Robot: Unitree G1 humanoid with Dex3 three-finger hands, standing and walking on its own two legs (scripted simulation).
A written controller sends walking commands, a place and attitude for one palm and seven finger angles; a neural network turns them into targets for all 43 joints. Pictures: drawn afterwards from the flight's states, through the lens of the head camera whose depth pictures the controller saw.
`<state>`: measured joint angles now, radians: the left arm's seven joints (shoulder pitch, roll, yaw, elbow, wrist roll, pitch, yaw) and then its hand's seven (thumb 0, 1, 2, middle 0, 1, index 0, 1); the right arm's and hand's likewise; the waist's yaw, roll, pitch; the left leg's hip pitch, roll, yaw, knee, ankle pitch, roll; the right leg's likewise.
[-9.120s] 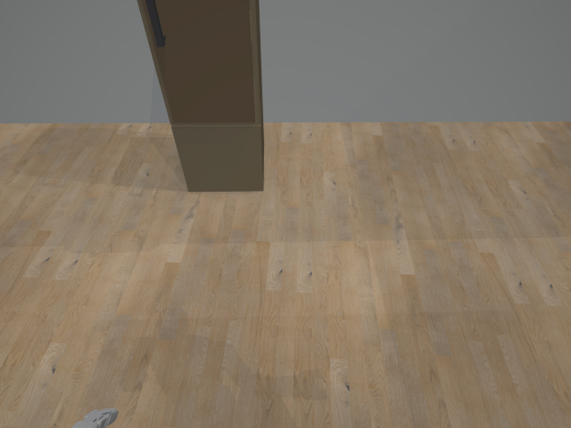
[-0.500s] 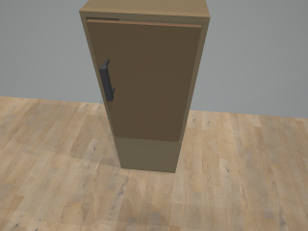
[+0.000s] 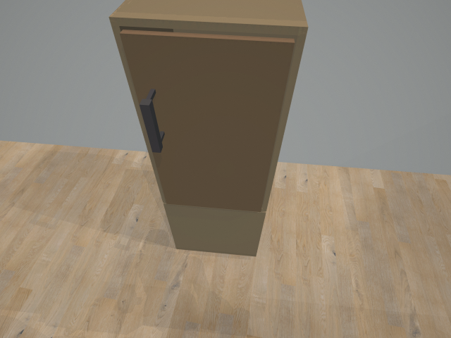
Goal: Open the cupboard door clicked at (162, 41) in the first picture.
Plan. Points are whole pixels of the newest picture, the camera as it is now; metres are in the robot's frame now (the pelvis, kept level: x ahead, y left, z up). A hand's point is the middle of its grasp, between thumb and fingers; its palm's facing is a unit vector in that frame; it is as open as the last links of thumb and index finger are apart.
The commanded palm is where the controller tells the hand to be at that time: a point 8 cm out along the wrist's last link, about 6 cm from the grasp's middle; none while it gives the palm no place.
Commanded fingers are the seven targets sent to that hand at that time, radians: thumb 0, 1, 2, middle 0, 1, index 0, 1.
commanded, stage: raise the hand with hooked fingers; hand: left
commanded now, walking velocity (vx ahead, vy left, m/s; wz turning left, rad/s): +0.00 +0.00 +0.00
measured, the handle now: (154, 121) +0.56 +0.21 +0.06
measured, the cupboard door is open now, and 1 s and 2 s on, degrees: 0 0 0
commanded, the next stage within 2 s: none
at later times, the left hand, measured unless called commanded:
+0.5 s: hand (97, 335) +0.13 +0.21 -0.02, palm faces +0.12 -0.99 -0.06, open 9.5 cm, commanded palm +0.13 +0.26 -0.01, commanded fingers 0.00 0.20 0.60 -0.25 -0.75 -0.25 -0.75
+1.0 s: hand (87, 288) +0.19 +0.24 +0.01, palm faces -0.05 -1.00 -0.06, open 12.5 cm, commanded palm +0.17 +0.31 +0.03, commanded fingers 0.00 -0.38 0.35 -0.29 -1.12 -0.29 -1.12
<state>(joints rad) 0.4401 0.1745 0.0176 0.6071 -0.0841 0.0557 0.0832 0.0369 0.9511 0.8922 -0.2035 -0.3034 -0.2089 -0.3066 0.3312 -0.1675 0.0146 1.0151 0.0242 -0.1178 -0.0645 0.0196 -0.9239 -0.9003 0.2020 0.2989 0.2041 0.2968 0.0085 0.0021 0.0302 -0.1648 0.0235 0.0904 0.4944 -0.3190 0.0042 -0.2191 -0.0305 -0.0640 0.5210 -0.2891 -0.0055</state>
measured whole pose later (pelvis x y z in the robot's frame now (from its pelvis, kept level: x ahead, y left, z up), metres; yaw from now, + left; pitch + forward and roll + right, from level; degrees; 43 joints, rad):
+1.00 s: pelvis -0.05 +0.01 -0.05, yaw +2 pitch +8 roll -2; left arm 0.21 0.34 0.29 0.15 -0.32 -0.29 -0.44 0.00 -0.16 0.44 -0.27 -0.98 -0.28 -0.98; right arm 0.29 -0.29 0.02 0.59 0.06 -0.27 -0.08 0.02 -0.90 -0.90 0.20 0.30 0.21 0.30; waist -0.02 0.02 -0.06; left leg -0.64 0.03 0.03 0.95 -0.46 0.03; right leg -0.63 -0.05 -0.10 0.89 -0.39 0.01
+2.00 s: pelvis -0.03 +0.00 -0.02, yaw +2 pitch +4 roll -1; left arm -0.08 0.43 0.44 0.41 -0.36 -0.19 -0.56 -0.01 -0.50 0.30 -0.30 -1.20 -0.31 -1.20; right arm 0.28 -0.29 0.05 0.57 0.06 -0.20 -0.10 0.01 -0.90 -0.90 0.20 0.30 0.21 0.30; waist 0.00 0.03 -0.04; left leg -0.43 0.05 0.04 0.73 -0.38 0.00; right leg -0.44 -0.02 -0.10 0.69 -0.33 -0.02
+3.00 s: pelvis -0.02 +0.01 -0.03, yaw +1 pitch +11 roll -2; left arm -0.62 0.56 0.44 0.97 -0.23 -0.27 -0.54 -0.01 -0.50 0.30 -0.30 -1.20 -0.30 -1.20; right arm 0.34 -0.29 0.05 0.60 0.04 -0.08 -0.07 0.01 -0.90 -0.90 0.20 0.30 0.21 0.30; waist -0.08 0.00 -0.06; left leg -0.60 0.04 0.06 0.80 -0.40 0.02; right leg -0.61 -0.02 -0.08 0.74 -0.34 0.00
